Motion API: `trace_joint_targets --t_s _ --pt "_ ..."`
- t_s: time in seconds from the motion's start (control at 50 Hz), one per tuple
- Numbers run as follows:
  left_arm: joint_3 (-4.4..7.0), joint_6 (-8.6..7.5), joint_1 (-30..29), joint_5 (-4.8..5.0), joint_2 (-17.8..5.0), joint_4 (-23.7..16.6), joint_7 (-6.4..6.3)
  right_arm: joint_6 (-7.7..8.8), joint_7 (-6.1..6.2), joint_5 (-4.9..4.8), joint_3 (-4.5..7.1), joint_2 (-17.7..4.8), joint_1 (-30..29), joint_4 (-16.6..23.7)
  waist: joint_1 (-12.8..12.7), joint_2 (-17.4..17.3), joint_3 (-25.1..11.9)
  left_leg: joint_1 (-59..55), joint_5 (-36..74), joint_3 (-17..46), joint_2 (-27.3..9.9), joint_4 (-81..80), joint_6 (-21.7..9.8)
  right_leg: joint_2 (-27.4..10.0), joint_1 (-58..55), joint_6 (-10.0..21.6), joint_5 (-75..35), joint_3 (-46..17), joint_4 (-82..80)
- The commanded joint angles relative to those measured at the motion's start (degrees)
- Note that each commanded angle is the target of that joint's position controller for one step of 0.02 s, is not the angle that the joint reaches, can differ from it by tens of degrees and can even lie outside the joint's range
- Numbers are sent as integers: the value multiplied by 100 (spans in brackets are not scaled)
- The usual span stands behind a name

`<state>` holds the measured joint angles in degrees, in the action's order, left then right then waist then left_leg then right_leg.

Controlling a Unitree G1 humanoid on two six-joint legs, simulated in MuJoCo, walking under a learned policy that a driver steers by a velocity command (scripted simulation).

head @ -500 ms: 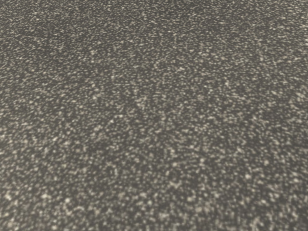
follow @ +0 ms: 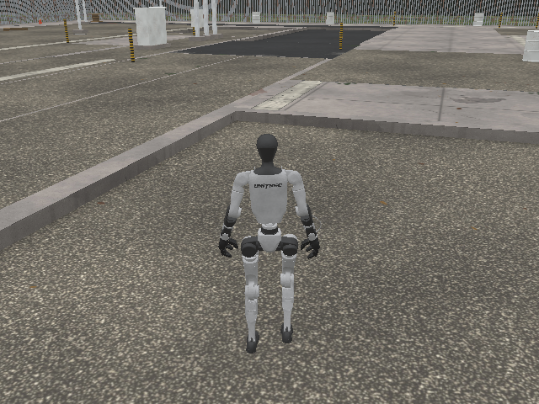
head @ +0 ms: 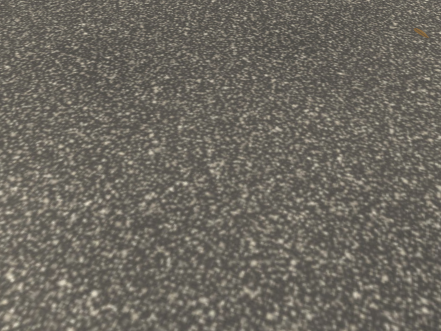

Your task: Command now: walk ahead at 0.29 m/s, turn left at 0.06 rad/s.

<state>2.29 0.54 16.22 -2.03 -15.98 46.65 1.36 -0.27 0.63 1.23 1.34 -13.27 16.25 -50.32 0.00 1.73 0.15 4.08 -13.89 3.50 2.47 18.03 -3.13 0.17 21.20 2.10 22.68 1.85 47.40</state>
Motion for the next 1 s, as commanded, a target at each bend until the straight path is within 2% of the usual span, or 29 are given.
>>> trace_joint_targets --t_s 0.02,0.06,0.12,0.16,0.18,0.2,0.22,0.24,0.26,0.28,0.3,0.34,0.4,0.48,0.52,0.58,0.64,0.66,0.68,0.7,0.72,0.74,0.76,0.78,0.8,0.82,0.84,0.9,1.0 --pt "133 -192 -564 -20 -410 -441 99 233 10 -32 229 -907 124 84 172 -920 519 -207 -925 1294 -1283 -1180 -958 -164 1150 -111 -337 -6 -29" --pt "106 -201 -818 6 -320 -516 112 301 -9 -32 257 -951 228 4 244 -975 548 3 -838 1167 -1289 -1141 -968 -182 892 -146 -445 58 -511" --pt "113 -193 -921 45 -341 -574 93 344 -48 -15 309 -1083 277 -52 233 -966 609 497 -877 1126 -1393 -996 -946 -145 193 -58 -465 152 -1180" --pt "137 -225 -458 59 -333 -426 48 349 -70 -54 334 -1160 131 -47 -76 -737 583 1117 -829 1004 -1360 -668 -824 -19 -877 37 -913 290 -1772" --pt "179 -267 0 38 -406 -246 3 353 -68 -44 319 -1099 140 -62 -276 -518 486 1496 -677 873 -1204 -238 -725 115 -1622 53 -875 298 -1969" --pt "257 -341 715 24 -598 -21 -71 385 -75 1 254 -915 124 -45 -597 -141 196 1936 -293 568 -908 692 -578 -66 -2578 133 -562 -49 -2219" --pt "408 -411 1427 -64 -1271 52 -144 425 -123 -88 89 -363 6 210 -901 1267 -270 2889 -773 -244 -148 2721 -227 -1588 -3398 564 1294 -2262 -3274" --pt "458 -393 1729 6 -1507 201 -110 409 -105 -5 173 -661 -109 295 -830 1372 -183 3526 -1745 -209 228 3942 -239 -2334 -2987 988 2436 -4157 -4089" --pt "354 -364 1106 41 -1149 87 -85 382 -128 63 236 -861 -43 243 -403 639 318 3631 -1363 136 -205 4514 -365 -2237 -2402 1039 2558 -3787 -4029" --pt "266 -385 554 68 -804 -64 -49 391 -209 52 227 -827 -18 158 -170 304 553 3526 -824 115 -437 4513 -383 -1948 -1959 960 1934 -3173 -4000" --pt "208 -421 301 73 -622 -117 -42 393 -259 36 217 -744 13 106 -34 245 557 3355 -484 22 -595 4342 -339 -1662 -1767 830 1188 -2576 -4072" --pt "143 -519 324 83 -461 -35 -66 335 -303 121 180 -636 48 -10 14 314 413 3127 25 -190 -691 4274 -181 -1287 -1727 743 -340 -1735 -4103" --pt "127 -598 753 134 -427 242 -66 269 -336 107 146 -538 -369 104 -9 251 413 3488 427 -389 -762 4122 9 -1181 -1954 853 -1723 -1186 -4118" --pt "81 -597 1072 146 -324 501 -76 248 -349 108 71 -394 -1308 420 -157 208 592 3748 914 -626 -726 3130 200 -1033 -2025 912 -2655 -715 -4130" --pt "76 -611 1158 138 -342 602 -92 260 -360 80 16 -299 -1705 550 -226 254 635 3443 1199 -747 -627 2445 200 -988 -1949 890 -3006 -533 -4107" --pt "86 -615 1264 125 -419 755 -127 267 -337 49 5 -337 -2010 672 -248 272 683 3016 1304 -831 -500 1764 48 -1143 -2112 862 -3408 -481 -4061" --pt "93 -589 1164 110 -471 860 -174 306 -265 55 67 -464 -1783 649 -47 244 558 2441 918 -829 -312 1440 -223 -1300 -2494 755 -4748 -476 -3502" --pt "106 -572 1085 91 -535 877 -187 337 -217 57 119 -552 -1354 530 157 278 315 1913 662 -838 -146 1346 -310 -1269 -2570 679 -5564 -473 -2941" --pt "115 -540 1006 87 -582 884 -181 390 -160 64 188 -665 -544 270 494 193 -131 986 635 -896 22 1047 -419 -1114 -2477 595 -5897 -396 -1983" --pt "91 -531 986 118 -531 839 -167 460 -85 154 287 -911 414 3 858 5 -706 -452 567 -486 -395 908 -577 -860 -1659 511 -4900 -279 -689" --pt "-34 -530 1328 233 -17 625 -130 490 -3 313 423 -1495 1127 -20 817 -940 -1600 -1998 -536 1638 -2145 710 -906 -283 -162 356 -2146 7 1286" --pt "17 -486 1742 305 -20 729 -146 410 -47 169 459 -1561 945 -29 556 -1568 -1991 -2271 -1056 3753 -2887 -258 -1346 432 1006 311 693 -322 2564" --pt "128 -438 1249 187 -437 708 -179 378 -67 44 383 -1161 284 86 371 -735 -993 -1422 -1464 2951 -2598 -400 -1126 -44 1372 384 186 -616 2763" --pt "125 -456 852 174 -357 639 -135 423 -85 14 275 -742 -195 169 264 -458 -308 -536 -1120 2083 -2346 -610 -978 -264 1297 395 -313 -587 2510" --pt "110 -434 749 173 -187 650 -111 478 -91 29 223 -542 -368 145 117 -409 32 43 -500 1411 -2084 -811 -768 -433 1067 385 -559 -564 2226" --pt "127 -363 720 71 -150 652 -75 531 -63 13 191 -437 -349 67 -2 -515 182 400 19 895 -1875 -891 -623 -537 870 348 -648 -566 2032" --pt "119 -278 805 26 -56 692 -26 579 -44 12 178 -399 -306 17 -92 -556 191 558 363 527 -1776 -940 -547 -561 719 302 -717 -523 1992" --pt "132 -140 475 35 62 551 58 723 -39 -52 207 -475 -1 -120 -163 -498 269 487 1140 -140 -1691 -1077 -505 -616 1094 219 -1099 -425 1861" --pt "97 -124 -582 53 118 166 147 723 -6 -30 182 -414 412 -294 -19 -492 529 194 2007 -1013 -1454 -1098 -375 -604 1787 97 -2117 -131 842"
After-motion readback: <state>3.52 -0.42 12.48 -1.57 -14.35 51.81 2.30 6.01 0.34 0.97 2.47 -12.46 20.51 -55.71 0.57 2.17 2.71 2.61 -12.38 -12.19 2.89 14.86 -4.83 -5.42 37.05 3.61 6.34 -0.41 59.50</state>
